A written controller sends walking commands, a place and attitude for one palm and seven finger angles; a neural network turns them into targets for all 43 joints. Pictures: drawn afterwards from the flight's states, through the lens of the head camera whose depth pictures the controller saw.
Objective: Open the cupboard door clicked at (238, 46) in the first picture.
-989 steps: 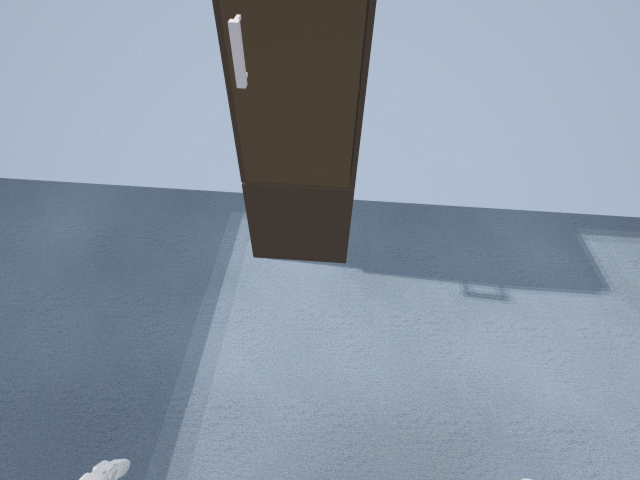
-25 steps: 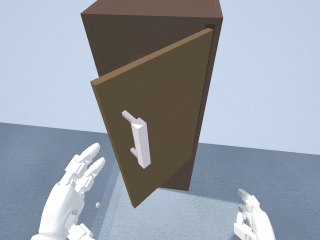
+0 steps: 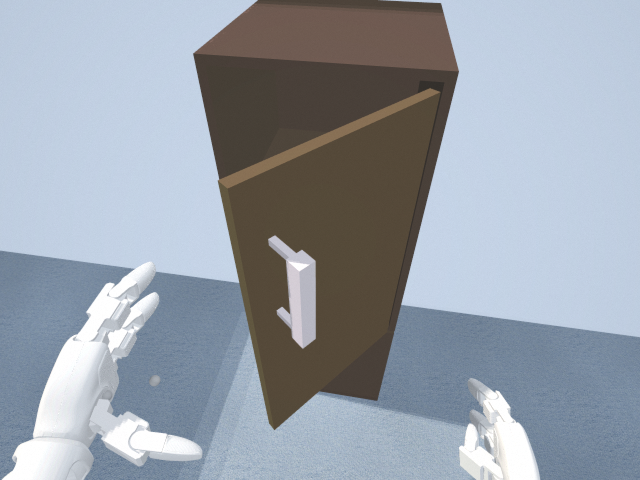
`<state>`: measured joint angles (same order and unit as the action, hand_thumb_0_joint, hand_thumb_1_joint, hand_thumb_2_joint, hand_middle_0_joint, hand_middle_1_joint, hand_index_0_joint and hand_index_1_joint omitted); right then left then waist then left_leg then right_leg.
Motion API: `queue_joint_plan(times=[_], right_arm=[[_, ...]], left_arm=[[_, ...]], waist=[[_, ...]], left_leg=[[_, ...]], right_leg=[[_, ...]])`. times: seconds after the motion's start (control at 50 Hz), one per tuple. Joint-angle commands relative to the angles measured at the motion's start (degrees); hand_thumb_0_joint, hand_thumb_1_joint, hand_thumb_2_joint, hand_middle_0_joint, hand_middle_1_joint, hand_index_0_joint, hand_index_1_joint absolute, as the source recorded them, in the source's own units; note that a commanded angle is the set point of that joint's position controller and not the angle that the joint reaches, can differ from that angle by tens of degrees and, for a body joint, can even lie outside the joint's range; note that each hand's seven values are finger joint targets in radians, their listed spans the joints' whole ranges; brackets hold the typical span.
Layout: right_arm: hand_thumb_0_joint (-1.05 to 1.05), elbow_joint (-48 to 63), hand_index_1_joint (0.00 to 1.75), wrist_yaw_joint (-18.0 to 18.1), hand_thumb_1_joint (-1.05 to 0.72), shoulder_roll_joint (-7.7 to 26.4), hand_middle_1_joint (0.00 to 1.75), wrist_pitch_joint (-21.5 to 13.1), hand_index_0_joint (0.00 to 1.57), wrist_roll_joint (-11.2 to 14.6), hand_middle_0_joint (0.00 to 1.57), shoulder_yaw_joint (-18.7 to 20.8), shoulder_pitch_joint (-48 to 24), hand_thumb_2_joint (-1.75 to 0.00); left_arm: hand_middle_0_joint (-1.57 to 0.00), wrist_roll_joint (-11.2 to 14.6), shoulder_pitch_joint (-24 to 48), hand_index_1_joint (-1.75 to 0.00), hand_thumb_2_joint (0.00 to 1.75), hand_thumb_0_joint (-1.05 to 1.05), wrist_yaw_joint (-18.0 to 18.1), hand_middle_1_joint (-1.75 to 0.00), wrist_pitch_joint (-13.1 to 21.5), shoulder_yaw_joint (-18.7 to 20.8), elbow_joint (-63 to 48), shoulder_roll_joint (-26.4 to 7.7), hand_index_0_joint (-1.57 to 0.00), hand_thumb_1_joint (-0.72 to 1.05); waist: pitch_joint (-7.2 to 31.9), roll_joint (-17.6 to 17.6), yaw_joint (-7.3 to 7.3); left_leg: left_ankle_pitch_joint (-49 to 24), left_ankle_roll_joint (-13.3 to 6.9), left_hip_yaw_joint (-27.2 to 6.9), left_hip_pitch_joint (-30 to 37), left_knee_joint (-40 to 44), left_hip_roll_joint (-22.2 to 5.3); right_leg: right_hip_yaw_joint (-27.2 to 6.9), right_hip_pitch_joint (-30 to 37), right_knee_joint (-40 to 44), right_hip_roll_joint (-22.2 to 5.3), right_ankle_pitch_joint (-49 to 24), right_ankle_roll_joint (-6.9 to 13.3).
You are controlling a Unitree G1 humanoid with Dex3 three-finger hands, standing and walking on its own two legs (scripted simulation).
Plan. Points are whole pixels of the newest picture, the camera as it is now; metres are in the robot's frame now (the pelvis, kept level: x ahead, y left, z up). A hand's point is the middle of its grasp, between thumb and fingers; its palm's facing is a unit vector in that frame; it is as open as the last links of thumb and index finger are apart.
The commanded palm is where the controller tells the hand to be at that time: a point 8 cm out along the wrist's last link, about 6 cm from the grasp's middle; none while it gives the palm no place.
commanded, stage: draw the hand back to the body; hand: left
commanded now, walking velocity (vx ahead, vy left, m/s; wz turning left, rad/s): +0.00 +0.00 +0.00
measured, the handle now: (291, 293) +0.32 +0.08 +0.10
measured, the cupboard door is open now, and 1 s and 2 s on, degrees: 51 51 51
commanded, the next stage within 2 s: step back with the hand held close in 0.98 s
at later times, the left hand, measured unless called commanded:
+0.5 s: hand (101, 322) +0.21 +0.24 +0.17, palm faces +0.40 -0.83 -0.39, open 10.3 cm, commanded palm +0.16 +0.29 +0.18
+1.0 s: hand (103, 312) +0.21 +0.24 +0.17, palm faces +0.43 -0.81 -0.40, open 7.5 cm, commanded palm +0.17 +0.28 +0.19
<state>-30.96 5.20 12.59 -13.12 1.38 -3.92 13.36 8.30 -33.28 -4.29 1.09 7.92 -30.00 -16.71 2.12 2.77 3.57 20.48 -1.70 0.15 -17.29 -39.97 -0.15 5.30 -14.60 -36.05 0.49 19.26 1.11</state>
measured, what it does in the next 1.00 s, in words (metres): stands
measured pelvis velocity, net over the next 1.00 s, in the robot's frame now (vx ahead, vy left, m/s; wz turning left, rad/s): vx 0.02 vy -0.01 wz -0.02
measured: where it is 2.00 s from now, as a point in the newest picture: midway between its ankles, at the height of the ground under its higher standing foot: outside the picture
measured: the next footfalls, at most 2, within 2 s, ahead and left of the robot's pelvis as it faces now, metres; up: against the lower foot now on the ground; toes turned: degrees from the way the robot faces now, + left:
none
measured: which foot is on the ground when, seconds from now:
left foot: down 0.00-1.00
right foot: down 0.00-1.00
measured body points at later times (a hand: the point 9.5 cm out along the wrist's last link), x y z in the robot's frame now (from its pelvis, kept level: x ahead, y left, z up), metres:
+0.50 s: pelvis +0.02 +0.00 +0.02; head +0.00 -0.02 +0.47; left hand +0.18 +0.28 +0.19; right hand +0.21 -0.21 -0.06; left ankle +0.01 +0.10 -0.72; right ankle +0.00 -0.11 -0.72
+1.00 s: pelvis +0.02 -0.01 +0.02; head +0.00 -0.03 +0.47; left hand +0.18 +0.28 +0.19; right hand +0.21 -0.24 -0.06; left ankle +0.01 +0.10 -0.72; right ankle +0.00 -0.11 -0.72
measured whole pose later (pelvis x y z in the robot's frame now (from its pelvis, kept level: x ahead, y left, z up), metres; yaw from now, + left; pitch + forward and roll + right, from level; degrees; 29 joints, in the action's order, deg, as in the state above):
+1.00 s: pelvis +0.02 -0.01 +0.02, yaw -1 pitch -5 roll +0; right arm -37.5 4.4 13.0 -4.8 -0.3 -1.0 10.0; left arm 3.6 -26.6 6.2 4.0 18.2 -21.9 -19.1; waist -2.3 3.8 4.4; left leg 13.7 -0.6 1.4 -3.4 -22.3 -0.4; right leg 3.8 -1.8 -19.8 1.4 12.8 2.0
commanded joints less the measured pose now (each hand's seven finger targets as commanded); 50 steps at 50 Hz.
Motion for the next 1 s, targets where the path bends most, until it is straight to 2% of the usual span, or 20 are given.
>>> queue_joint_plan(times=[0.0, 0.02, 0.1, 0.16, 0.22, 0.32, 0.36, 0.42, 0.48, 0.5, 0.56, 0.58, 0.66, 0.68, 0.7, 0.72, 0.76, 0.88, 0.9, 0.98], right_arm=[[0.0, 8.37, 0.3, 0.55, -0.9, 5.11, 0.3, -1.84, 0.2, -0.99, 0.2, 2.08, -7.8, -0.9], [0.0, 8.43, 0.3, 0.37, -0.9, 5.27, 0.3, -1.73, 0.2, -1.19, 0.2, 2.12, -7.79, -0.9], [0.0, 7.07, 0.3, 0.68, -0.9, 5.56, 0.3, -1.09, 0.2, -1.7, 0.2, 2.55, -8.64, -0.9], [0.0, 6.24, 0.3, 0.58, -0.9, 5.59, 0.3, -0.63, 0.2, -1.85, 0.2, 2.71, -8.78, -0.9], [0.0, 5.21, 0.3, 0.38, -0.9, 5.71, 0.3, 0.23, 0.2, -1.95, 0.2, 2.89, -9.33, -0.9], [0.0, 4.17, 0.3, 0.2, -0.9, 5.95, 0.3, 1.71, 0.2, -1.99, 0.2, 3.26, -10.05, -0.9], [0.0, 3.97, 0.3, 0.09, -0.9, 5.99, 0.3, 2.23, 0.2, -1.99, 0.2, 3.55, -10.06, -0.9], [0.0, 3.6, 0.3, 0.04, -0.9, 5.85, 0.3, 3.02, 0.2, -2.02, 0.2, 3.65, -10.4, -0.9], [0.0, 3.18, 0.3, 0.05, -0.9, 5.91, 0.3, 3.79, 0.2, -1.93, 0.2, 3.96, -10.39, -0.9], [0.0, 3.01, 0.3, 0.09, -0.9, 6.09, 0.3, 3.91, 0.2, -1.89, 0.2, 3.99, -10.69, -0.9], [0.0, 2.8, 0.3, -0.05, -0.9, 6.01, 0.3, 4.47, 0.2, -1.75, 0.2, 4.18, -10.8, -0.9], [0.0, 2.71, 0.3, -0.04, -0.9, 6.1, 0.3, 4.54, 0.2, -1.81, 0.2, 4.21, -10.64, -0.9], [0.0, 2.78, 0.3, -0.44, -0.9, 6.35, 0.3, 4.97, 0.2, -1.77, 0.2, 4.45, -10.91, -0.9], [0.0, 2.9, 0.3, -0.52, -0.9, 6.45, 0.3, 5.01, 0.2, -1.78, 0.2, 4.65, -10.82, -0.9], [0.0, 2.85, 0.3, -0.45, -0.9, 6.59, 0.3, 5.02, 0.2, -1.77, 0.2, 4.73, -11.01, -0.9], [0.0, 3.03, 0.3, -0.48, -0.9, 6.6, 0.3, 5.17, 0.2, -1.84, 0.2, 4.74, -11.02, -0.9], [0.0, 3.1, 0.3, -0.44, -0.9, 6.46, 0.3, 5.24, 0.2, -1.83, 0.2, 4.84, -11.05, -0.9], [0.0, 2.87, 0.3, -0.14, -0.9, 5.99, 0.3, 5.06, 0.2, -1.77, 0.2, 4.65, -11.24, -0.9], [0.0, 2.7, 0.3, -0.1, -0.9, 6.12, 0.3, 5.05, 0.2, -1.84, 0.2, 4.54, -11.5, -0.9], [0.0, 2.54, 0.3, -0.18, -0.9, 6.07, 0.3, 4.84, 0.2, -1.84, 0.2, 4.76, -11.17, -0.9]], left_arm=[[-0.16, -4.65, 1.76, -0.3, 0.47, 0.0, 8.23, -0.3, 4.71, 3.15, -12.2, -4.65, -0.16, -0.12], [-0.16, -5.17, 2.17, -0.3, 0.48, 0.0, 8.97, -0.3, 5.18, 3.05, -13.4, -5.13, -0.16, -0.08], [-0.17, -6.35, 3.58, -0.3, 0.54, 0.0, 11.27, -0.3, 6.04, 6.02, -12.26, -8.04, -0.17, 0.06], [-0.17, -6.67, 4.17, -0.3, 0.58, 0.0, 11.97, -0.3, 6.56, 6.9, -12.16, -8.03, -0.17, 0.17], [-0.18, -6.7, 4.37, -0.3, 0.63, 0.0, 12.21, -0.3, 6.42, 8.1, -10.26, -8.22, -0.18, 0.27], [-0.18, -6.4, 6.66, -0.3, 0.7, 0.0, 12.37, -0.3, 6.46, 10.65, -7.53, -9.37, -0.18, 0.44], [-0.19, -6.31, 7.13, -0.3, 0.74, 0.0, 12.36, -0.3, 6.66, 11.97, -7.79, -10.1, -0.19, 0.51], [-0.19, -5.89, 7.96, -0.3, 0.78, 0.0, 12.37, -0.3, 6.66, 13.91, -5.99, -10.99, -0.19, 0.62], [-0.19, -5.54, 9.7, -0.3, 0.82, 0.0, 12.35, -0.3, 6.8, 15.98, -5.85, -12.3, -0.19, 0.73], [-0.19, -5.65, 10.43, -0.3, 0.84, 0.0, 12.38, -0.3, 6.68, 16.51, -5.48, -12.89, -0.19, 0.76], [-0.2, -5.29, 12.62, -0.3, 0.88, 0.0, 12.31, -0.3, 6.75, 17.43, -4.77, -13.16, -0.2, 0.87], [-0.2, -5.09, 13.28, -0.3, 0.9, 0.0, 12.4, -0.3, 6.8, 18.41, -4.42, -14.03, -0.2, 0.9], [-0.2, -5.04, 11.87, -0.3, 0.9, 0.0, 11.72, -0.3, 6.49, 15.52, -2.63, -11.18, -0.2, 0.9], [-0.2, -5.01, 11.76, -0.3, 0.9, 0.0, 11.67, -0.3, 6.63, 15.58, -3.18, -11.38, -0.2, 0.9], [-0.2, -5.19, 11.41, -0.3, 0.9, 0.0, 11.61, -0.3, 6.56, 15.39, -3.09, -11.43, -0.2, 0.9], [-0.2, -4.94, 11.41, -0.3, 0.9, 0.0, 11.72, -0.3, 6.54, 16.25, -3.22, -12.37, -0.2, 0.9], [-0.2, -5.06, 11.89, -0.3, 0.9, 0.0, 11.8, -0.3, 6.76, 16.78, -4.47, -13.12, -0.2, 0.9], [-0.2, -5.03, 12.3, -0.3, 0.9, 0.0, 11.98, -0.3, 7.07, 17.61, -5.05, -13.7, -0.2, 0.9], [-0.2, -5.04, 12.27, -0.3, 0.9, 0.0, 11.93, -0.3, 6.87, 17.66, -3.9, -13.78, -0.2, 0.9], [-0.2, -4.97, 11.87, -0.3, 0.9, 0.0, 11.75, -0.3, 7.16, 17.07, -3.47, -12.91, -0.2, 0.9]], waist=[[-2.6, 3.35, -0.06], [-1.59, 4.2, -0.14], [-0.62, 0.7, 0.08], [0.35, 0.78, 0.12], [-0.16, 1.18, 0.28], [-1.14, -1.11, 0.45], [0.27, 0.95, 0.66], [-0.57, -1.03, 0.75], [0.64, -0.1, 0.76], [0.21, 1.75, 0.85], [-0.17, 2.17, 0.63], [0.29, 0.74, 0.71], [-0.76, 0.58, 0.45], [0.26, -0.68, 0.5], [0.33, 0.72, 0.55], [0.91, -0.94, 0.82], [1.65, -0.1, 0.78], [1.19, 1.7, 0.75], [-0.69, 2.16, 0.77], [-0.02, -0.1, 0.59]], left_leg=[[-6.59, 0.85, -3.3, 2.36, 12.7, -0.66], [-7.01, 0.92, -3.43, 3.24, 13.69, -0.8], [-8.52, 0.65, -3.18, 5.87, 16.23, -1.01], [-11.88, 0.78, -3.15, 8.09, 17.62, -1.13], [-15.54, 0.94, -2.88, 9.35, 18.47, -1.26], [-17.59, 0.95, -2.71, 10.62, 19.88, -1.3], [-19.22, 0.94, -2.08, 11.95, 19.72, -1.22], [-20.13, 0.86, -1.81, 11.96, 20.03, -1.15], [-21.7, 0.74, -1.28, 13.13, 19.75, -1.05], [-22.45, 0.79, -1.18, 13.06, 19.66, -0.93], [-22.66, 0.73, -0.96, 13.65, 19.89, -1.0], [-22.87, 0.65, -1.19, 13.71, 20.01, -0.97], [-22.83, 0.28, -0.73, 14.31, 20.07, -0.93], [-23.23, 0.22, -0.83, 14.6, 20.09, -1.0], [-24.01, 0.24, -0.65, 14.61, 19.99, -0.91], [-23.52, 0.12, -0.78, 14.64, 20.05, -0.88], [-23.3, 0.06, -0.45, 15.04, 19.77, -0.75], [-22.48, 0.22, -0.37, 15.19, 19.82, -0.58], [-21.52, 0.27, -0.46, 14.46, 20.06, -0.56], [-21.24, 0.04, -0.27, 15.03, 20.09, -0.68]], right_leg=[[-3.31, 1.01, 11.27, -0.86, -3.6, 1.08], [-3.23, 2.06, 11.17, -0.96, -4.08, 1.03], [-3.24, 5.07, 13.39, -0.94, -5.02, 0.93], [-3.08, 6.94, 13.82, -0.95, -7.79, 0.88], [-3.16, 8.43, 14.66, -0.96, -10.69, 0.87], [-3.09, 9.81, 15.98, -0.9, -12.36, 0.74], [-3.44, 10.44, 16.17, -0.96, -13.84, 0.76], [-3.44, 11.19, 16.92, -1.0, -15.35, 0.67], [-3.81, 11.74, 17.25, -1.02, -17.11, 0.62], [-3.97, 11.91, 17.46, -1.07, -17.63, 0.79], [-4.0, 11.61, 17.81, -1.13, -17.91, 0.6], [-3.79, 12.06, 17.84, -1.06, -18.2, 0.56], [-4.01, 11.31, 18.5, -1.1, -18.41, 0.27], [-3.88, 11.86, 18.36, -1.09, -18.76, 0.22], [-3.98, 12.21, 18.33, -1.16, -19.38, 0.33], [-3.97, 12.42, 18.35, -1.19, -19.38, 0.14], [-4.29, 12.46, 18.53, -1.25, -19.61, 0.14], [-4.5, 11.97, 19.23, -1.15, -18.78, 0.23], [-4.48, 11.36, 19.75, -1.18, -17.86, 0.36], [-4.32, 11.22, 19.79, -1.03, -17.47, 0.07]])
